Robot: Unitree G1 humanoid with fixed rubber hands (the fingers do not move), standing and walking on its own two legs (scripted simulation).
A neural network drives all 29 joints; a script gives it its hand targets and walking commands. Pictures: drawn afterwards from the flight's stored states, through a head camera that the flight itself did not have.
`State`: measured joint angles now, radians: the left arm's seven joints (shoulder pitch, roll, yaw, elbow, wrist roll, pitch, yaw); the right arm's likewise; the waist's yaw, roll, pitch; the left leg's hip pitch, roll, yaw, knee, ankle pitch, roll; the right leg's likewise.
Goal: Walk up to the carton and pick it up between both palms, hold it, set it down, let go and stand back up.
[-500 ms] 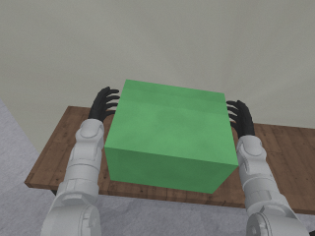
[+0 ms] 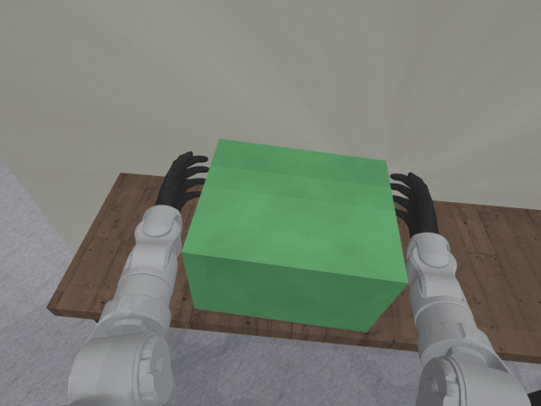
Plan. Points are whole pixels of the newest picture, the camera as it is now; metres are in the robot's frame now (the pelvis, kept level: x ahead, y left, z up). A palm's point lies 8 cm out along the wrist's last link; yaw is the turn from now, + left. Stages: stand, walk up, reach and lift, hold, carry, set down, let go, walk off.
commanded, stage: set down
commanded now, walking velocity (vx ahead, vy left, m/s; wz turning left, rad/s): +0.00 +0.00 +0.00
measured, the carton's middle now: (291, 233) +0.40 +0.02 +0.03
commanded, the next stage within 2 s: none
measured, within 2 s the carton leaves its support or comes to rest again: rests again in 1.14 s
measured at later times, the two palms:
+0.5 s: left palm (179, 209) +0.41 +0.20 +0.05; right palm (413, 231) +0.41 -0.18 +0.05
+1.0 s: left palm (178, 222) +0.40 +0.21 +0.03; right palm (408, 241) +0.40 -0.17 +0.04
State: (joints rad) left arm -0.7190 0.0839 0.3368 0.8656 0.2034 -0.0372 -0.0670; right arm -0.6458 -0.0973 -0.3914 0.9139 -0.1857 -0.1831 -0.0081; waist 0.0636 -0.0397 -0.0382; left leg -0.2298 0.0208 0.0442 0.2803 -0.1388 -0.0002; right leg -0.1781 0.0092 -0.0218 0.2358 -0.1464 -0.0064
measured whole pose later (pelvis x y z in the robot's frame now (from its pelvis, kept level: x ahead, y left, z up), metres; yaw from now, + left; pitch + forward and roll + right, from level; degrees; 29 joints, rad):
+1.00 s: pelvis -0.01 +0.00 -0.01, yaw +0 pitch +15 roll -1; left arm -0.81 0.15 0.35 1.23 0.18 -0.34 -0.03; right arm -0.72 -0.08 -0.50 1.08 -0.29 -0.34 -0.01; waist 0.05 -0.03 -0.11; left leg -0.47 0.03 0.06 0.35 -0.14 0.00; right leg -0.42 0.01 -0.04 0.32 -0.15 -0.01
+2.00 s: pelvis -0.01 +0.00 -0.01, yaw +0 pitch +17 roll -1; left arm -0.84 0.15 0.42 1.31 0.20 -0.46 -0.03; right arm -0.76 -0.10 -0.55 1.16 -0.31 -0.45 0.00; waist 0.05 -0.03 -0.11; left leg -0.55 0.04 0.07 0.42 -0.16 0.00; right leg -0.51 0.00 -0.04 0.40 -0.18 -0.01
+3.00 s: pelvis -0.05 -0.02 -0.05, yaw +1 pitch +21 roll -1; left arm -0.83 0.36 -0.08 1.32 -0.36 -0.37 -0.04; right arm -0.76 -0.31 0.19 1.19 0.46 -0.33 -0.02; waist 0.02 -0.01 -0.23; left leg -0.85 0.05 0.00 0.72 -0.24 -0.02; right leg -0.81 0.02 -0.07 0.70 -0.26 -0.04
